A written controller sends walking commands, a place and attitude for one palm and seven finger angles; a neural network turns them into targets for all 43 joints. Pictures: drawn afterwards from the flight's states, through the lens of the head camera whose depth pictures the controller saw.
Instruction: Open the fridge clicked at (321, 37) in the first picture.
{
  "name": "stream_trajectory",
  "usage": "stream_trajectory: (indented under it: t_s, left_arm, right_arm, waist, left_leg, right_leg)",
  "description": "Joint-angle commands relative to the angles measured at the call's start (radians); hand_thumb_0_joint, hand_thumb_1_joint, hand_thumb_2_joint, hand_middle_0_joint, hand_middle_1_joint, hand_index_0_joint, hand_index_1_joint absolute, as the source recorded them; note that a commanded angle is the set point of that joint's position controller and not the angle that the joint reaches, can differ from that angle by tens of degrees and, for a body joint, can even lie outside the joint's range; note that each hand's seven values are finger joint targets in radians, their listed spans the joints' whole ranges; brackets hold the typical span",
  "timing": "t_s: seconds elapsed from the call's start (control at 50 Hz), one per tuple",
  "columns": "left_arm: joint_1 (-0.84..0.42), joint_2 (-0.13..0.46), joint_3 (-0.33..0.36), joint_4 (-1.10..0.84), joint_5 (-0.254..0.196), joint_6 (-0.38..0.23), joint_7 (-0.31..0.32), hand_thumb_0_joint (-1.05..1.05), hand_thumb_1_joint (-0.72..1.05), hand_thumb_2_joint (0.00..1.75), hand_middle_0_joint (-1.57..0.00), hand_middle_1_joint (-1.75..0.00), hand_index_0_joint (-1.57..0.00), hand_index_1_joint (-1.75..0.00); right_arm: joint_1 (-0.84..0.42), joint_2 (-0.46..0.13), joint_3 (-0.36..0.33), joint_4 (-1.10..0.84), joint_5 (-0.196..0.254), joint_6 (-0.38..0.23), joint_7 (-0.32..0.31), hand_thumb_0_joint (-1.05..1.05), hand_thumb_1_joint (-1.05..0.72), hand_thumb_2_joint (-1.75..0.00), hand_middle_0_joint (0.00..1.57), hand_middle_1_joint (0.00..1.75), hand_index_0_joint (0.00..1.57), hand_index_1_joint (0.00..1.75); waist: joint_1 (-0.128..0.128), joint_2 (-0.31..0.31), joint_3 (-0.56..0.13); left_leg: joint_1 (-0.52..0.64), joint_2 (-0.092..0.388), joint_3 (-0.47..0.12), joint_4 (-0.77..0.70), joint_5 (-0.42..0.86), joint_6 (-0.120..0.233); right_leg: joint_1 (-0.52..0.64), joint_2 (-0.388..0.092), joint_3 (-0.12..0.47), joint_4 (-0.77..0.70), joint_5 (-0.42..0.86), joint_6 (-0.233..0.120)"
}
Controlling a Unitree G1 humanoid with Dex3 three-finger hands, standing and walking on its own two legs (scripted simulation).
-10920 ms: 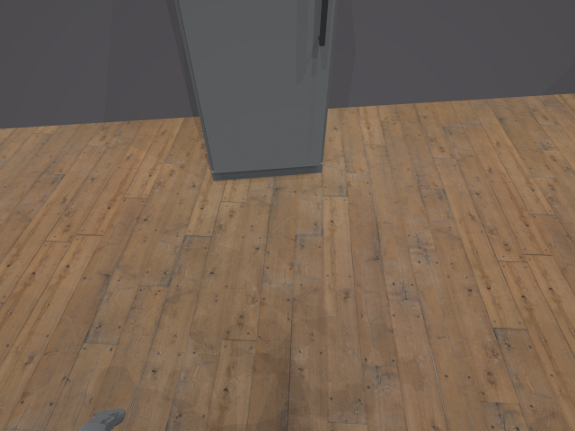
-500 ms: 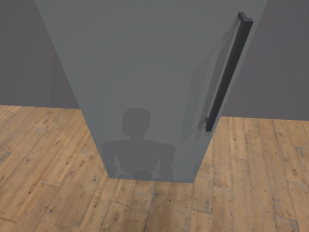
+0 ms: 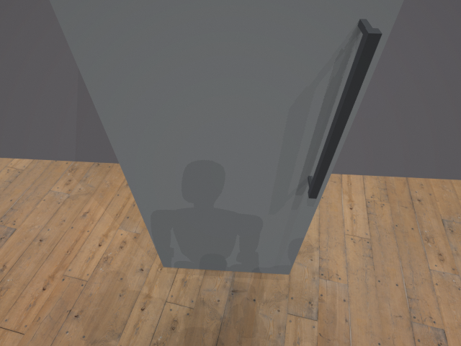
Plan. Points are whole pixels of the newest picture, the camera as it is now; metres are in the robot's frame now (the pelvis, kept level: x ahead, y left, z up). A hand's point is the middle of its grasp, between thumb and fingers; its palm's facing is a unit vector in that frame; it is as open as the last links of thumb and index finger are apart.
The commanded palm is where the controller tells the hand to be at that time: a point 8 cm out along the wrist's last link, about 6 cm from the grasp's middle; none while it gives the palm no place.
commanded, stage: look again from close up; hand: right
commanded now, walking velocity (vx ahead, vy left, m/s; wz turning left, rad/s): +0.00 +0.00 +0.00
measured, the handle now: (332, 128) +0.49 -0.17 +0.13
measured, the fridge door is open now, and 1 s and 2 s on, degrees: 0 0 0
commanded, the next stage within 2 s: raise the hand to about handle height in 0.54 s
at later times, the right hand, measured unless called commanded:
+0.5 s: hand out of the picture -0.01 -0.15 -0.18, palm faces +0.04 +0.99 -0.16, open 7.4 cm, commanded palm none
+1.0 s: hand (320, 299) +0.21 -0.13 +0.00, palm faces -0.03 +1.00 +0.06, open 8.2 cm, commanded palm +0.14 -0.22 -0.03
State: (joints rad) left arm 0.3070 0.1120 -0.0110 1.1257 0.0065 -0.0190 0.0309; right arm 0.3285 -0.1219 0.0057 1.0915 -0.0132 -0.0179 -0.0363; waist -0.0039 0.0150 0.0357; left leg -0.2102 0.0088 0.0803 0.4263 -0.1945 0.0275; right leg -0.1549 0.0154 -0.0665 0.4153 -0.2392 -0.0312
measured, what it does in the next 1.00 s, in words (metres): stands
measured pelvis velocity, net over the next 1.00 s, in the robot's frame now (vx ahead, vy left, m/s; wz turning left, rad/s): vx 0.00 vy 0.02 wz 0.01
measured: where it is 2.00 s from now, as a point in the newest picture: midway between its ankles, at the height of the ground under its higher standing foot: outside the picture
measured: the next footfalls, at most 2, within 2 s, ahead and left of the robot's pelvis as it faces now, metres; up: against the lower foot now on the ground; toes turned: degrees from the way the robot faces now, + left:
none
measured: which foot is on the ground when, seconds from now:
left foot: down 0.00-1.00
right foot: down 0.00-1.00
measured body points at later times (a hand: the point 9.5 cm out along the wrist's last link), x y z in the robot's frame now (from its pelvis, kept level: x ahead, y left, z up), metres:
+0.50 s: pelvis +0.01 +0.00 +0.00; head +0.01 +0.00 +0.45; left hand +0.00 +0.21 -0.16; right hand -0.01 -0.21 -0.16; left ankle +0.02 +0.10 -0.74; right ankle -0.01 -0.10 -0.74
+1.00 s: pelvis +0.00 +0.02 -0.04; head +0.01 +0.00 +0.41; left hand +0.20 +0.28 -0.08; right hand +0.21 -0.19 +0.00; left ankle +0.02 +0.10 -0.74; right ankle -0.01 -0.10 -0.74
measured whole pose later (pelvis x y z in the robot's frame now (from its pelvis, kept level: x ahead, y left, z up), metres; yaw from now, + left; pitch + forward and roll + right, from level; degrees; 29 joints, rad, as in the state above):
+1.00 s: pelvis +0.00 +0.02 -0.04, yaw +0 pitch +6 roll -1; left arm 0.16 0.26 0.05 0.56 -0.02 -0.24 0.00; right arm 0.38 -0.13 -0.08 0.13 0.22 -0.48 0.23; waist 0.04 0.05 -0.09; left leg -0.57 0.01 0.07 0.86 -0.39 0.05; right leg -0.50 -0.01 -0.07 0.84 -0.44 -0.01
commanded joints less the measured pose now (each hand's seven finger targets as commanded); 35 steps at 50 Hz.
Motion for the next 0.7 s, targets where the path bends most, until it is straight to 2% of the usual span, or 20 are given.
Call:
stream_trajectory:
  t_s: [0.0,0.1,0.26,0.42,0.6,0.62,0.64,0.66,0.68]
  left_arm:
    - [0.073,0.085,0.014,-0.017,0.004,-0.012,0.002,0.00,0.90,0.90,-0.20,-0.30,-0.20,-0.30]
    - [0.070,0.090,0.013,-0.019,0.004,-0.016,0.003,0.00,0.90,0.90,-0.20,-0.30,-0.20,-0.30]
    - [0.069,0.090,0.014,-0.016,0.003,-0.016,0.004,0.00,0.90,0.90,-0.20,-0.30,-0.20,-0.30]
    - [0.063,0.092,0.012,-0.012,0.005,-0.014,0.004,0.00,0.90,0.90,-0.20,-0.30,-0.20,-0.30]
    - [0.060,0.097,0.012,-0.014,0.005,-0.015,0.004,0.00,0.90,0.90,-0.20,-0.30,-0.20,-0.30]
    - [-0.058,0.136,0.015,-0.081,-0.004,-0.023,-0.007,0.00,0.90,0.90,-0.20,-0.30,-0.20,-0.30]
    - [-0.046,0.329,0.033,-0.459,-0.045,-0.163,0.038,0.00,0.90,0.90,-0.20,-0.30,-0.20,-0.30]
    - [-0.172,0.219,-0.014,-0.412,-0.063,-0.237,0.074,0.00,0.90,0.90,-0.20,-0.30,-0.20,-0.30]
    - [-0.121,0.248,0.009,-0.379,-0.038,-0.278,0.071,0.00,0.90,0.90,-0.20,-0.30,-0.20,-0.30]
  right_arm:
    - [0.077,-0.083,-0.016,-0.030,0.000,-0.015,-0.007,0.00,-0.90,-0.90,0.20,0.30,0.20,0.30]
    - [0.078,-0.085,-0.017,-0.029,0.000,-0.016,-0.007,0.00,-0.90,-0.90,0.20,0.30,0.20,0.30]
    - [0.077,-0.088,-0.016,-0.026,-0.001,-0.018,-0.008,0.00,-0.90,-0.90,0.20,0.30,0.20,0.30]
    - [0.069,-0.093,-0.018,-0.025,0.000,-0.016,-0.007,0.00,-0.90,-0.90,0.20,0.30,0.20,0.30]
    - [0.070,-0.097,-0.018,-0.025,0.000,-0.017,-0.006,0.00,-0.90,-0.90,0.20,0.30,0.20,0.30]
    - [0.123,-0.125,-0.011,0.022,-0.011,-0.031,-0.040,0.00,-0.90,-0.90,0.20,0.30,0.20,0.30]
    - [-0.636,-0.310,-0.067,-1.534,0.221,-0.245,-0.023,0.00,-0.88,-0.89,0.20,0.32,0.20,0.32]
    - [-0.513,-0.388,-0.169,-1.458,0.171,-0.218,-0.082,0.00,-0.85,-0.88,0.20,0.33,0.20,0.33]
    - [-0.248,-0.205,-0.062,-1.231,0.153,-0.176,-0.106,0.00,-0.83,-0.87,0.21,0.34,0.21,0.34]
  waist:
    - [-0.003,-0.012,0.062]
    - [-0.003,-0.024,0.029]
    - [-0.003,0.005,0.038]
    - [-0.005,-0.027,0.058]
    - [-0.006,-0.006,0.046]
    - [-0.040,-0.013,0.057]
    - [0.105,-0.215,-0.444]
    - [0.044,-0.267,-0.322]
    - [0.040,-0.245,-0.299]
  left_leg:
    - [0.019,0.110,-0.127,-0.087,0.015,0.017]
    - [0.041,0.110,-0.122,-0.075,0.058,0.018]
    - [0.043,0.112,-0.122,-0.081,0.074,0.018]
    - [0.035,0.111,-0.123,-0.089,0.041,0.018]
    - [0.040,0.112,-0.122,-0.089,0.049,0.018]
    - [0.009,0.160,-0.152,-0.054,0.383,0.001]
    - [0.114,0.054,-0.100,0.005,0.183,-0.004]
    - [0.067,0.008,-0.090,0.041,0.038,0.003]
    - [0.040,0.008,-0.016,0.062,-0.062,0.013]
  right_leg:
    - [-0.098,-0.108,0.106,-0.104,0.042,0.006]
    - [-0.078,-0.114,0.110,-0.102,0.082,0.004]
    - [-0.068,-0.114,0.105,-0.098,0.097,0.004]
    - [-0.079,-0.112,0.109,-0.109,0.073,0.007]
    - [-0.069,-0.112,0.109,-0.104,0.086,0.008]
    - [-0.107,-0.122,0.060,0.088,0.115,0.029]
    - [0.147,-0.010,0.067,-0.026,0.135,0.007]
    - [0.112,-0.032,0.017,-0.040,0.075,0.013]
    - [0.008,-0.037,0.042,-0.054,-0.018,0.024]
